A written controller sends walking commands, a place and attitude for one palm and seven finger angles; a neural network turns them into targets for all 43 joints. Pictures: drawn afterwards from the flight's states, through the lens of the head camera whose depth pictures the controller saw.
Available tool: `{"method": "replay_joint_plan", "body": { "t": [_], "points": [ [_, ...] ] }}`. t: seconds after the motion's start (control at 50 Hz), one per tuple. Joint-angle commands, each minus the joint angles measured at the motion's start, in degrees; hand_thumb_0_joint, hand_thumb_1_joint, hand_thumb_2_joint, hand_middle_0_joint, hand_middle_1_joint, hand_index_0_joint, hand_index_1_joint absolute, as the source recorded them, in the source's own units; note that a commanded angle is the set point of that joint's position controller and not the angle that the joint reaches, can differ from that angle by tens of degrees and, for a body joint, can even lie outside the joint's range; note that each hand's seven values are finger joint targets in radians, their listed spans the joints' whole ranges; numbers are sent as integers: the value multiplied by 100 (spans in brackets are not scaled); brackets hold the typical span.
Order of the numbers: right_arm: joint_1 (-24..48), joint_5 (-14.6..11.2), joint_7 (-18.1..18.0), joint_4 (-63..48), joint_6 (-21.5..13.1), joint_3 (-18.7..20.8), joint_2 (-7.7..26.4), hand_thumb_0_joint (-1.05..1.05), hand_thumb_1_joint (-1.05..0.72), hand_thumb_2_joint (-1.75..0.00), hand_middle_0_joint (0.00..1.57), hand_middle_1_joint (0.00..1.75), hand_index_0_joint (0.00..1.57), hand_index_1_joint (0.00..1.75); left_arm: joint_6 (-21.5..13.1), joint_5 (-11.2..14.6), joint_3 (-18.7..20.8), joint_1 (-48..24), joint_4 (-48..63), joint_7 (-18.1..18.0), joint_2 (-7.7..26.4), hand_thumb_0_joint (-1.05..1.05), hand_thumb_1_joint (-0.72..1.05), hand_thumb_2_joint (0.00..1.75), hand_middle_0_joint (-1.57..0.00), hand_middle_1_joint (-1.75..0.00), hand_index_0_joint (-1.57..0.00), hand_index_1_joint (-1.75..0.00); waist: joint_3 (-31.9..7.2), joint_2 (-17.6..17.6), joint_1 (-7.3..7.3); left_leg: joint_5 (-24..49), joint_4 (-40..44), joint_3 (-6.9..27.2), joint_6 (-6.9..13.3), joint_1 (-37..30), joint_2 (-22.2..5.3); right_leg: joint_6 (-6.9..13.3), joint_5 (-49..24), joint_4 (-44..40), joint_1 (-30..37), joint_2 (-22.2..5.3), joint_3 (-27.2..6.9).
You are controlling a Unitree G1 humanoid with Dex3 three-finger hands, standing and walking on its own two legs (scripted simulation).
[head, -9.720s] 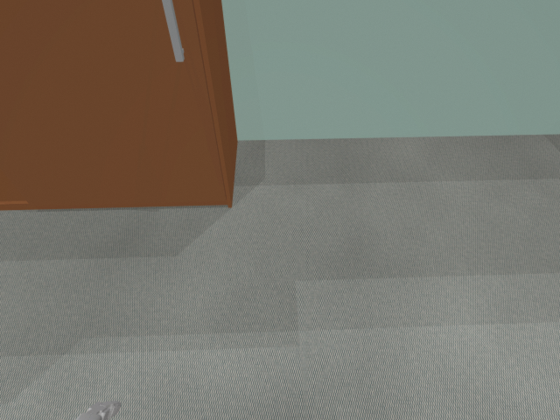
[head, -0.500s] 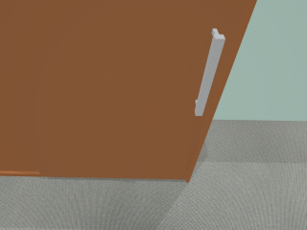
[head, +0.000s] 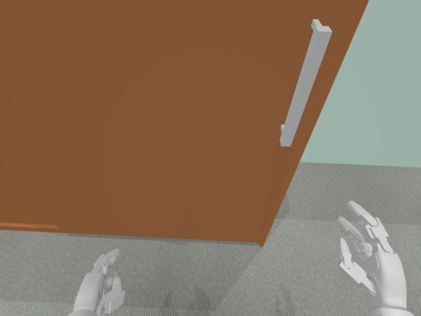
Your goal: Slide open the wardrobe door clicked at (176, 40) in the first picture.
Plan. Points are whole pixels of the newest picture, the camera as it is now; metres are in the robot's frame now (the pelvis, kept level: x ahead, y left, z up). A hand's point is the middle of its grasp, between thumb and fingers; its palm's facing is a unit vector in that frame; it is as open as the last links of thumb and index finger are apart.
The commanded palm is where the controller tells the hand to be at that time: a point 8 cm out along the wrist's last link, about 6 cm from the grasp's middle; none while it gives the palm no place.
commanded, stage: raise the hand with hooked fingers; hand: right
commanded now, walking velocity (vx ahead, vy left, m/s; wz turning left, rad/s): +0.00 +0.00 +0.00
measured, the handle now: (298, 91) +0.55 -0.14 +0.17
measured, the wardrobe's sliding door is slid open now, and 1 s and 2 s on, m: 0.00 0.00 0.00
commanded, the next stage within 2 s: move the hooked fingers beside the handle in 1.84 s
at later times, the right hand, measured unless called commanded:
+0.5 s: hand (372, 275) +0.21 -0.23 +0.06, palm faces -0.02 +1.00 -0.06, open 10.6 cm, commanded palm +0.18 -0.29 +0.06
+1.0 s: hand (418, 244) +0.24 -0.28 +0.12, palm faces +0.03 +1.00 -0.07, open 13.4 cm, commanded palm +0.21 -0.33 +0.13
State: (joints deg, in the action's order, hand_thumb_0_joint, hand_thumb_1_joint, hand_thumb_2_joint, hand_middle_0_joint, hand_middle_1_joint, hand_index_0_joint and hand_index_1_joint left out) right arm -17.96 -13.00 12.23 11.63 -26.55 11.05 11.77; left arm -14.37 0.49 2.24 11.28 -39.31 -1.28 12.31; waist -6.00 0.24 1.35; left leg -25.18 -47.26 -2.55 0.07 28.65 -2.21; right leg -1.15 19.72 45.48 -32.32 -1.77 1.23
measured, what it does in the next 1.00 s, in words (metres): stands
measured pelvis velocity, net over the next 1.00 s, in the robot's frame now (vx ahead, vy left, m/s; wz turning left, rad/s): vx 0.00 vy -0.02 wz -0.02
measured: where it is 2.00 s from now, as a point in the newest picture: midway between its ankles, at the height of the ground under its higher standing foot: outside the picture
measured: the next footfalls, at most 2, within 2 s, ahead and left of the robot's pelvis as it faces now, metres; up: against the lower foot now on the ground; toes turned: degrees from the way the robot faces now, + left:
none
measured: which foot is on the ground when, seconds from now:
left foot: down 0.00-1.00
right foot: down 0.00-1.00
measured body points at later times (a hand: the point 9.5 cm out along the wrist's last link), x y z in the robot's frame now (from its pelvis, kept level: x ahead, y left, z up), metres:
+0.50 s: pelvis -0.01 +0.00 -0.01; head +0.02 +0.00 +0.44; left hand +0.15 +0.23 -0.09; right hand +0.20 -0.29 +0.06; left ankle -0.01 +0.12 -0.70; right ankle +0.03 -0.13 -0.70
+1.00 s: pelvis +0.00 -0.02 +0.01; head -0.01 -0.02 +0.46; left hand +0.19 +0.21 -0.04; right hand +0.23 -0.33 +0.13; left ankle -0.01 +0.12 -0.70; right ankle +0.03 -0.13 -0.70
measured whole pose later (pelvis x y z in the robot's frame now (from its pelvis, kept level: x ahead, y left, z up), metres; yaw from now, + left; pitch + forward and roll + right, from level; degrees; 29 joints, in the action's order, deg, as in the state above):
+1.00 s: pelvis +0.00 -0.02 +0.01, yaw -1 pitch +2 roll +2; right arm -8.5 -20.3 25.2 4.9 -5.9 21.4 22.6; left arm -16.2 3.1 -3.3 14.1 -32.6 -5.7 14.4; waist -3.3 -1.4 -1.7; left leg -21.7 -38.9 -4.2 -1.2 18.9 -1.7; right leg 0.4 18.8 42.5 -25.5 -1.8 -0.4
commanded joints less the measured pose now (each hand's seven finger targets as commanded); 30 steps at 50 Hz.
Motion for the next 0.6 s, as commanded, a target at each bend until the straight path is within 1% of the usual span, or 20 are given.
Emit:
{"method": "replay_joint_plan", "body": {
  "t": [0.0, 0.02, 0.04, 0.06, 0.1, 0.14, 0.16, 0.18, 0.2, 0.22, 0.26, 0.32, 0.34, 0.36, 0.38, 0.4, 0.46, 0.52, 0.54, 0.58],
  "points": [
    [-1252, -542, 1391, -185, -620, 895, 1021, 0, -57, -76, 22, 51, 22, 51, -269, 161, 387, -579, 1586, 28, 973, 0, 90, 90, -20, -30, -20, -30, -664, 387, -518, 658, 163, 262, 92, 356, 57, 97, -455, 432, -538, 326, 162],
    [-1074, -715, 1435, -447, -435, 1094, 1153, 0, -55, -75, 22, 53, 22, 53, -236, 207, 376, -593, 1741, -50, 945, 0, 90, 90, -20, -30, -20, -30, -822, 367, -519, 390, 289, 456, 22, 316, 28, 126, -323, 529, -592, 346, 226],
    [-752, -867, 1399, -825, -292, 1192, 1193, 0, -53, -74, 23, 54, 23, 54, -200, 213, 340, -529, 1858, -110, 922, 0, 90, 90, -20, -30, -20, -30, -927, 352, -475, 82, 331, 455, -14, 357, 54, 151, -194, 523, -591, 339, 176],
    [-340, -966, 1332, -1078, -216, 1218, 1265, 0, -50, -73, 23, 55, 23, 55, -172, 202, 305, -440, 1855, -176, 906, 0, 90, 90, -20, -30, -20, -30, -714, 294, -384, -205, 394, 607, -40, 557, 65, 160, -47, 630, -690, 296, 109],
    [191, -897, 1102, -2127, -353, 1190, 1346, 0, -46, -71, 23, 58, 23, 58, -193, 165, 271, -198, 1829, -235, 842, 0, 90, 90, -20, -30, -20, -30, -1009, -405, -238, 47, 363, 665, -24, 617, 91, 228, -258, 722, -312, 204, 23],
    [531, -749, 932, -2726, -516, 896, 1236, 0, -41, -69, 24, 62, 24, 62, -244, 130, 231, -70, 1691, -304, 816, 0, 90, 90, -20, -30, -20, -30, -1060, -562, -30, 589, 193, 470, 13, 750, 199, 271, -495, 724, -52, 119, -79],
    [888, -712, 941, -2898, -555, 689, 1232, 0, -39, -68, 24, 63, 24, 63, -276, 95, 174, 8, 1609, -334, 848, 0, 90, 90, -20, -30, -20, -30, -941, -481, 145, 723, 122, 441, 16, 852, 243, 293, -518, 806, -106, 87, -160],
    [840, -633, 960, -2690, -532, 727, 1307, 0, -36, -67, 24, 64, 24, 64, -295, 117, 184, 30, 1479, -370, 868, 0, 90, 90, -20, -30, -20, -30, -864, -562, 155, 698, 135, 411, 39, 932, 262, 286, -493, 801, -105, 66, -187],
    [737, -626, 1025, -2485, -462, 600, 1213, 0, -34, -66, 24, 66, 24, 66, -326, 126, 150, 21, 1436, -391, 879, 0, 90, 90, -20, -30, -20, -30, -697, -520, 199, 635, 185, 382, 29, 984, 268, 291, -422, 770, -147, 68, -224],
    [774, -627, 1115, -2320, -368, 602, 1294, 0, -32, -65, 24, 68, 24, 68, -357, 157, 140, 2, 1377, -419, 916, 0, 90, 90, -20, -30, -20, -30, -582, -491, 230, 503, 288, 411, 15, 999, 258, 295, -323, 742, -189, 66, -234],
    [631, -701, 1313, -1951, -25, 749, 1470, 0, -27, -63, 25, 70, 25, 70, -387, 199, 101, -15, 1342, -457, 963, 0, 90, 90, -20, -30, -20, -30, -532, -566, 129, 384, 466, 474, 32, 816, 259, 298, -308, 632, -177, 72, -251],
    [260, -815, 1395, -1929, 495, 1062, 1670, 0, -20, -60, 25, 75, 25, 75, -409, 228, 70, -120, 1437, -458, 922, 0, 90, 90, -20, -30, -20, -30, -938, -578, -127, 699, 594, 398, 9, 313, 187, 298, -577, 342, 99, 101, -239],
    [157, -885, 1358, -1789, 652, 1228, 1698, 0, -18, -59, 25, 76, 25, 76, -399, 228, 66, -170, 1448, -454, 887, 0, 90, 90, -20, -30, -20, -30, -917, -299, -185, 739, 646, 360, -22, 171, 176, 283, -619, 268, 64, 100, -247],
    [39, -950, 1321, -1643, 765, 1460, 1809, 0, -15, -58, 25, 78, 25, 78, -393, 218, 62, -203, 1449, -446, 871, 0, 90, 90, -20, -30, -20, -30, -892, -248, -304, 863, 653, 324, 9, 17, 207, 266, -733, 201, 81, 99, -276],
    [44, -1007, 1291, -1817, 792, 1413, 1699, 0, -13, -57, 25, 80, 25, 80, -396, 214, 39, -208, 1497, -430, 844, 0, 90, 90, -20, -30, -20, -30, -933, -246, -299, 1027, 664, 290, -27, -36, 184, 262, -808, 126, 145, 113, -255],
    [-4, -1014, 1229, -1831, 810, 1513, 1747, 0, -11, -56, 26, 81, 26, 81, -397, 214, 44, -203, 1484, -412, 837, 0, 90, 90, -20, -30, -20, -30, -937, -214, -327, 1052, 668, 211, -24, -76, 204, 250, -828, 49, 197, 114, -251],
    [14, -1062, 1120, -1731, 813, 1465, 1603, 0, -4, -53, 26, 86, 26, 86, -431, 195, 33, -164, 1491, -377, 846, 0, 90, 90, -20, -30, -20, -30, -682, 24, -321, 985, 748, 116, -18, -73, 258, 234, -779, -106, 201, 117, -262],
    [274, -968, 1144, -1950, 741, 1255, 1571, 0, 3, -50, 27, 90, 27, 90, -488, 221, 21, -61, 1513, -362, 926, 0, 90, 90, -20, -30, -20, -30, -689, -225, -230, 827, 777, 0, -15, 81, 296, 246, -633, -277, 471, 119, -241],
    [323, -945, 1154, -1998, 740, 1211, 1583, 0, 6, -49, 27, 92, 27, 92, -521, 231, 21, -40, 1507, -365, 937, 0, 90, 90, -20, -30, -20, -30, -698, -210, -191, 814, 807, -28, -16, 104, 297, 259, -610, -323, 562, 111, -246],
    [473, -934, 1179, -2071, 773, 1314, 1760, 0, 10, -47, 27, 94, 27, 94, -550, 233, 2, 10, 1484, -372, 973, 0, 90, 90, -20, -30, -20, -30, -763, -312, -208, 942, 830, -54, 14, -21, 307, 258, -708, -410, 714, 108, -259]
  ]
}}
